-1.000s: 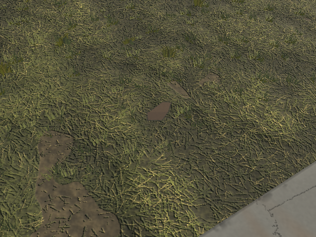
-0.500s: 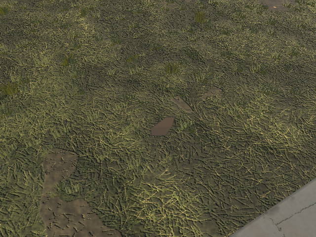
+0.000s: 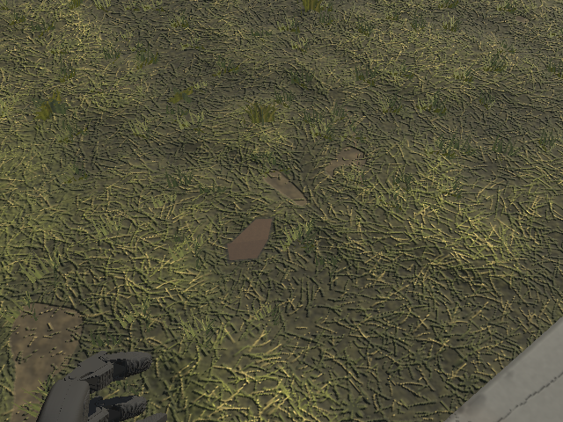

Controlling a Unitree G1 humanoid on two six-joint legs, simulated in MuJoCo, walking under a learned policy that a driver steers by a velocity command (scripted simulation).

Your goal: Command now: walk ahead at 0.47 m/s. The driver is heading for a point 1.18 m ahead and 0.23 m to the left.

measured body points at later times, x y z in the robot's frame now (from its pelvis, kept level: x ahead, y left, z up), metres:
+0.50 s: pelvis +0.28 +0.00 +0.01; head +0.31 +0.01 +0.46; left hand +0.26 +0.29 -0.12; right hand +0.51 -0.22 -0.07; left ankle +0.45 +0.13 -0.70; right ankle +0.13 -0.11 -0.72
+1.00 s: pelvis +0.56 +0.02 +0.02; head +0.59 +0.02 +0.47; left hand +0.77 +0.24 -0.07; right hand +0.55 -0.27 -0.11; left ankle +0.44 +0.12 -0.72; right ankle +0.74 -0.12 -0.69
